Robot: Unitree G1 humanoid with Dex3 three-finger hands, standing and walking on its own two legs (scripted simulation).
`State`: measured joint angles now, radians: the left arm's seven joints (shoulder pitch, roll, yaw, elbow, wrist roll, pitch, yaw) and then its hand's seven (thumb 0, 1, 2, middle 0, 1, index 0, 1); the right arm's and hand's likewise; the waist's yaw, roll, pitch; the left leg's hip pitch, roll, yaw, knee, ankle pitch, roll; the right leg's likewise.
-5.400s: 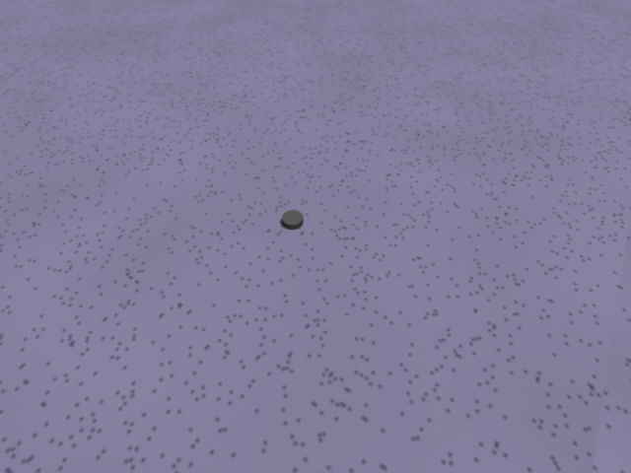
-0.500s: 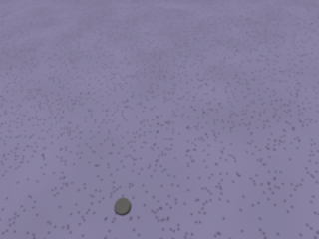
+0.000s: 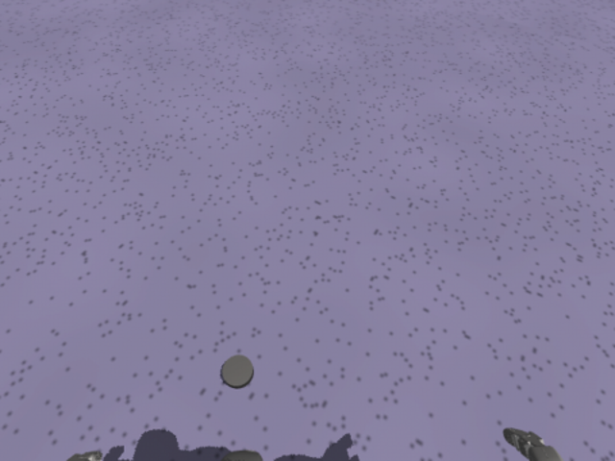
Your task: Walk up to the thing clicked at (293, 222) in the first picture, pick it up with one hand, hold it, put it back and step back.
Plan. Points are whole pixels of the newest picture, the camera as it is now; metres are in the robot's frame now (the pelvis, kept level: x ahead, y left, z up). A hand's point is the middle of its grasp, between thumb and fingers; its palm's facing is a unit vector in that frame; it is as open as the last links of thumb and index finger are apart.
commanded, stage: walk up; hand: left
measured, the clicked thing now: (238, 371) +0.42 +0.22 -0.74
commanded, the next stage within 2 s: none
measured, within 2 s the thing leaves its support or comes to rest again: neither
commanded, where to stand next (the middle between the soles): +0.03 -0.01 m, yaw -2 degrees
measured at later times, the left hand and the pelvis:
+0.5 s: hand out of the picture +0.04 +0.23 -0.14, palm faces -0.05 -0.92 -0.39, open 7.4 cm; pelvis -0.04 -0.03 +0.00, yaw -1 degrees
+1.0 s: hand out of the picture +0.11 +0.27 -0.14, palm faces -0.04 -0.92 -0.39, open 7.4 cm; pelvis -0.01 +0.00 +0.00, yaw -1 degrees
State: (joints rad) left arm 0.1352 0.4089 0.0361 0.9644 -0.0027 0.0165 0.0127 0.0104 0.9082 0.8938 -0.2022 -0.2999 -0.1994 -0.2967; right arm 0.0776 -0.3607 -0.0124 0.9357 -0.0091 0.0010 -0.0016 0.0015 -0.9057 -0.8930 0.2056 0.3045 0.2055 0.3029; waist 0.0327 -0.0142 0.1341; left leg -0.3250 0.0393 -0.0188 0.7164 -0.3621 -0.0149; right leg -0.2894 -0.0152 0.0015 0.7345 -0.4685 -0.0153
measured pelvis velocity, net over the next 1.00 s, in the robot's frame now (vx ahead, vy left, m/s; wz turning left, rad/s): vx -0.01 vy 0.00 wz -0.02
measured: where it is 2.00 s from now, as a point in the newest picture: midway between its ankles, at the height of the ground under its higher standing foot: outside the picture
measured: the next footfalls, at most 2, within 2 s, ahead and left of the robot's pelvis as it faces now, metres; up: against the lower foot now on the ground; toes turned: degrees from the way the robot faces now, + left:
left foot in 0.64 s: -0.02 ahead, +0.12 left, +0.00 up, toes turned -2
right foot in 0.98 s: +0.09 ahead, -0.13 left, +0.00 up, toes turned -3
